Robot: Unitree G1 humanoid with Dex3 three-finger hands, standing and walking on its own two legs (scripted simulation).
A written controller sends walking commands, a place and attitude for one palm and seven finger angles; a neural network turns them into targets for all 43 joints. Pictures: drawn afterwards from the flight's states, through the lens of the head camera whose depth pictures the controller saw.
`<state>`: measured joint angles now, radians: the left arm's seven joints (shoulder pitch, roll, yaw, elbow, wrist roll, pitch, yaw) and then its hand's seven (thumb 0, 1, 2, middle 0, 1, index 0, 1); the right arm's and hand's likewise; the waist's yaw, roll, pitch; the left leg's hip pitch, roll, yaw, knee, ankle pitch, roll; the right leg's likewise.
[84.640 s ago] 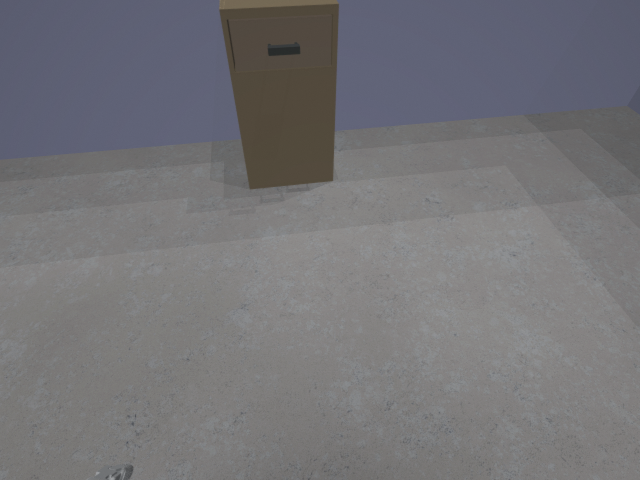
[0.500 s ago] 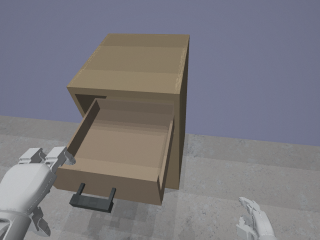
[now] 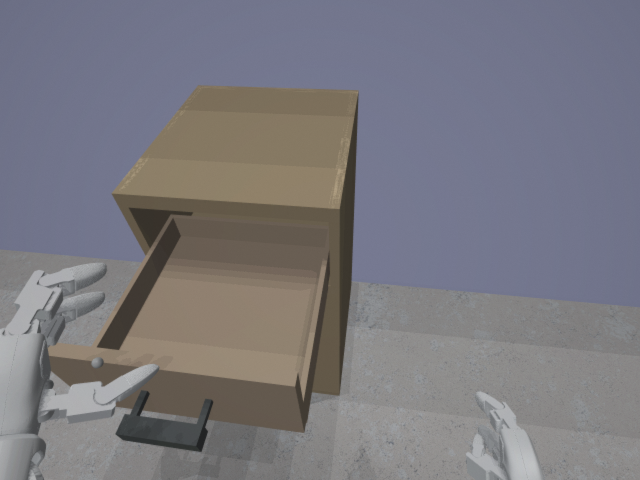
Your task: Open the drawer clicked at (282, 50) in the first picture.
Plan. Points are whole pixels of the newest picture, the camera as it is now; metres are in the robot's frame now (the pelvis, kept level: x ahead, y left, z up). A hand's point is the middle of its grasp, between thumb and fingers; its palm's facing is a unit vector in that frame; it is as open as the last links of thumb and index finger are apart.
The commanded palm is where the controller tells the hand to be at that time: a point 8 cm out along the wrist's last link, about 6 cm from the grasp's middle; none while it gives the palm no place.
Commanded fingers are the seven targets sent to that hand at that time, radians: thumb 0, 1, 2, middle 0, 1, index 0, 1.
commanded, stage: draw the hand back to the body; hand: left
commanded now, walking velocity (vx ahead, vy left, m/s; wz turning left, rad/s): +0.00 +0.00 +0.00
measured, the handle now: (168, 416) +0.21 +0.25 -0.09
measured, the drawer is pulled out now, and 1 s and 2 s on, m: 0.30 0.30 0.30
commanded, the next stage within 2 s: step back with the hand held close in 0.52 s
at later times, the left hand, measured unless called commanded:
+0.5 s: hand (91, 367) +0.17 +0.23 +0.15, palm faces +0.39 -0.82 -0.42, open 7.6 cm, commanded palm +0.13 +0.27 +0.17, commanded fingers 0.00 0.90 0.90 -0.20 -0.30 -0.20 -0.30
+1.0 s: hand (72, 382) +0.16 +0.24 +0.15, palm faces +0.22 -0.81 -0.54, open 7.4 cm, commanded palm +0.10 +0.29 +0.17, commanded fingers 0.00 0.90 0.90 -0.20 -0.30 -0.20 -0.30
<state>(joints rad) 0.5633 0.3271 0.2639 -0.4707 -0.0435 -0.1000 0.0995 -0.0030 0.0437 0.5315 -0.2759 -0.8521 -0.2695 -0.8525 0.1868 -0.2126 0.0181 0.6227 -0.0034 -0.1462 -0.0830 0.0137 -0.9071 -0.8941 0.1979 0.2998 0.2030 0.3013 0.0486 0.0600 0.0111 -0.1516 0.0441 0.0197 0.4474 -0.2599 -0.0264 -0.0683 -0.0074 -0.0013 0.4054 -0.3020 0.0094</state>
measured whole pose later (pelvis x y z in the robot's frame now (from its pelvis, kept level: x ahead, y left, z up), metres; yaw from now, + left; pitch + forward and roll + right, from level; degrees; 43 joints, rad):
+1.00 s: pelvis -0.04 +0.02 +0.00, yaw -1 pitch +2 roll +0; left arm 0.66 0.42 0.37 -0.59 -0.04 -0.17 0.09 0.02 0.89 0.90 -0.22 -0.30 -0.21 -0.30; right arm 0.14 -0.22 -0.02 0.53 0.01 -0.01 -0.07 0.01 -0.91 -0.89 0.20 0.30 0.20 0.30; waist -0.01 0.02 0.06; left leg -0.30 0.03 0.05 0.47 -0.20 0.00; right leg -0.24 -0.02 0.03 0.45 -0.25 0.03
